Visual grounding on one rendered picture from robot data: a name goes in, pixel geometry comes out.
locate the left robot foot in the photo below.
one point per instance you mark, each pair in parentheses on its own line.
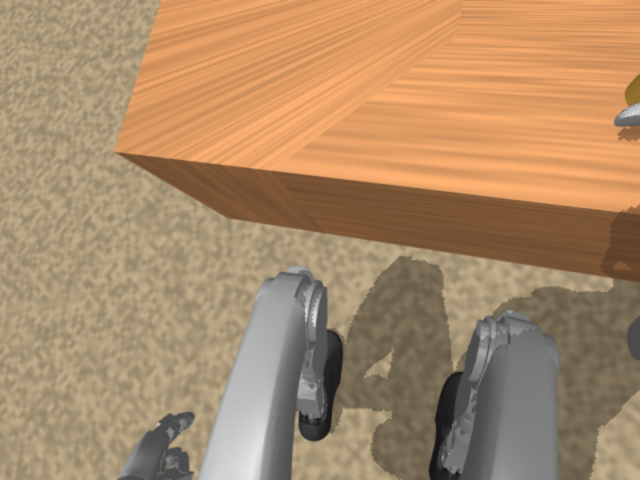
(317,429)

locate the can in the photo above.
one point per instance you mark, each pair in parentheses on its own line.
(632,93)

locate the left robot hand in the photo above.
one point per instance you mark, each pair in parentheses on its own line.
(151,457)

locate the right robot hand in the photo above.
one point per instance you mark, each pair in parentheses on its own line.
(629,116)

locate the right robot foot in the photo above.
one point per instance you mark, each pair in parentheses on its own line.
(444,419)

